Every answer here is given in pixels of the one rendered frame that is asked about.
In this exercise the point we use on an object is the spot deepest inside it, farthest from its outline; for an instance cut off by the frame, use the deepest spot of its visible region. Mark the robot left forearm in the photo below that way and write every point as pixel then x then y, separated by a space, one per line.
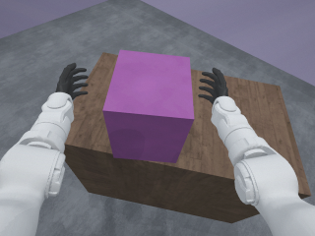
pixel 52 127

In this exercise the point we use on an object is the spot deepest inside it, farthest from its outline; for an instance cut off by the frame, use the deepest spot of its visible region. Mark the left robot hand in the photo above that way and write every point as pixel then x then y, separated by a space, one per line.
pixel 66 81

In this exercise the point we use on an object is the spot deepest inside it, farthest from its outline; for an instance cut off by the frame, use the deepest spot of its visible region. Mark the robot right forearm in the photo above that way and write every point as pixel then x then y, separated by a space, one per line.
pixel 237 135

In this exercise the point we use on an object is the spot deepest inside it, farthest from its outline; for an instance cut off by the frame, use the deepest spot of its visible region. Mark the right robot upper arm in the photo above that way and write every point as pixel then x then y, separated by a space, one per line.
pixel 268 184

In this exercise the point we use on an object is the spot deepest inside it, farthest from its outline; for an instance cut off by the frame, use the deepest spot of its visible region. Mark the left robot upper arm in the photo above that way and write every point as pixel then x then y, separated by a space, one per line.
pixel 29 175

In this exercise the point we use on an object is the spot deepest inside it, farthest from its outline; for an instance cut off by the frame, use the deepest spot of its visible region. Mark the carton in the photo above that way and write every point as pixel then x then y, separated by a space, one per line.
pixel 149 110

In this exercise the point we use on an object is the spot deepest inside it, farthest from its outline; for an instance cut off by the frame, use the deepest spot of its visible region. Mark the right robot hand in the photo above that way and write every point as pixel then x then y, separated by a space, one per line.
pixel 219 87

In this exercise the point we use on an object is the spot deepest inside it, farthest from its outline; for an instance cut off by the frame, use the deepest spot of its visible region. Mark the pedestal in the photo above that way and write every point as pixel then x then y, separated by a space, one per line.
pixel 202 181

